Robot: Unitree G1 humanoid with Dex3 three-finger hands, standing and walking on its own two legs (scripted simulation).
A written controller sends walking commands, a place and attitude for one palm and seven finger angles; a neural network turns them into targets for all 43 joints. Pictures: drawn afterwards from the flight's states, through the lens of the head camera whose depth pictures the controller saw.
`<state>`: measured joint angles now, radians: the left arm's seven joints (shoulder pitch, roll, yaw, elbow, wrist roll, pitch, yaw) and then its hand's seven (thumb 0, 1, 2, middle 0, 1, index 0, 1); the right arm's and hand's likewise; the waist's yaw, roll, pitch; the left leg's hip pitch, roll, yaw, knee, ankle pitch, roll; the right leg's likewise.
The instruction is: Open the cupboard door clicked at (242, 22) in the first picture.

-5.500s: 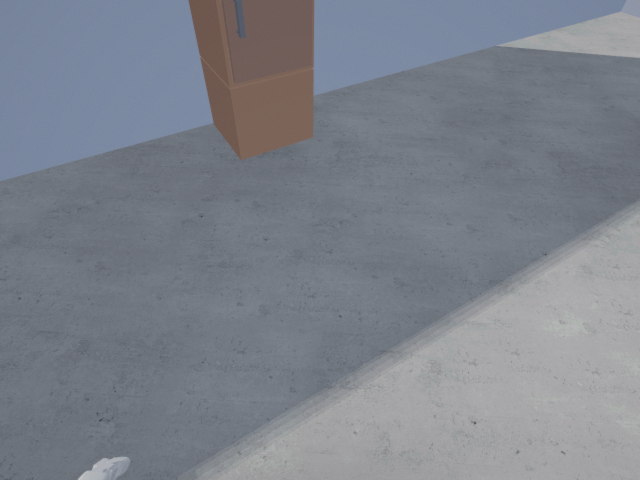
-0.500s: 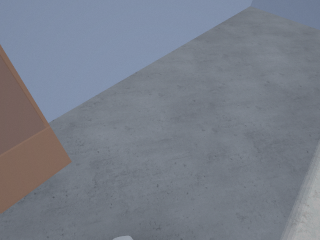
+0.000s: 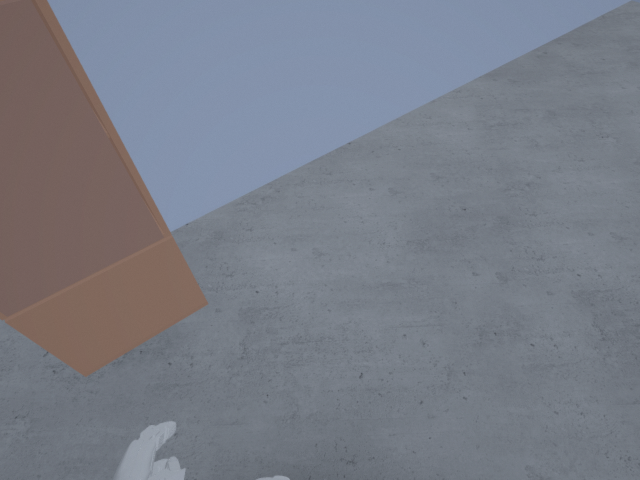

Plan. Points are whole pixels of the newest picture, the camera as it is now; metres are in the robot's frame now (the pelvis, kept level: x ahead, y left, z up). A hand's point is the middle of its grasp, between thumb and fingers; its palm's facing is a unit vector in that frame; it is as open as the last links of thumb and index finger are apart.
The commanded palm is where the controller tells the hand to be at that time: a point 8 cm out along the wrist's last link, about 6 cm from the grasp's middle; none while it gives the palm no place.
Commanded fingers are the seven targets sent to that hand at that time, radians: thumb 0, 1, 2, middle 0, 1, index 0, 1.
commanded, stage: turn to face it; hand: left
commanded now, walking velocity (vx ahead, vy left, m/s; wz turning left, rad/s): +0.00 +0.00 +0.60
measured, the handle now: out of the picture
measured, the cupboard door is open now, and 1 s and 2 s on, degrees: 0 0 0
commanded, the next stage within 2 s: take the last steps up to it in 0.96 s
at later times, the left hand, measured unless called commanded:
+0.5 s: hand out of the picture -0.09 +0.22 -0.18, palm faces +0.38 -0.89 -0.26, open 7.4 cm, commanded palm none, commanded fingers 0.00 0.90 0.90 -0.20 -0.30 -0.20 -0.30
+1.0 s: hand out of the picture -0.02 +0.21 -0.13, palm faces +0.49 -0.82 -0.30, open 7.4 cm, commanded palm none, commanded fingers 0.00 0.90 0.90 -0.20 -0.30 -0.20 -0.30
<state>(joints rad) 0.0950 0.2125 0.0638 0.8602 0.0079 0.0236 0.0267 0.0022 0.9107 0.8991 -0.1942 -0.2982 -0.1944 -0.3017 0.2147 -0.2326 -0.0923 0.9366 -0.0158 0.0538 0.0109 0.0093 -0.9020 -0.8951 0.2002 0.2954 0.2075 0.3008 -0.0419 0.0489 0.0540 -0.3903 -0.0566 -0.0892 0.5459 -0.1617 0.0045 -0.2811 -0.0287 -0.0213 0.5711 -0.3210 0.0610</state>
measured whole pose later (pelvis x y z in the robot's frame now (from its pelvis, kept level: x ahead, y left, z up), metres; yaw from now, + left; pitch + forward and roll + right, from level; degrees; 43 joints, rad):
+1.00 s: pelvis -0.02 -0.02 +0.00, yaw +31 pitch -1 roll +1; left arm 0.15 0.18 0.02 0.90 0.02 0.01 0.02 0.00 0.91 0.90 -0.20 -0.30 -0.20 -0.30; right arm 0.22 -0.23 -0.07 0.97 -0.01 0.07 0.00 0.01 -0.90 -0.90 0.20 0.30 0.21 0.30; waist -0.03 0.06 0.07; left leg -0.34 -0.05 -0.06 0.78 -0.45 -0.02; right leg -0.26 -0.04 -0.08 0.58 -0.30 -0.02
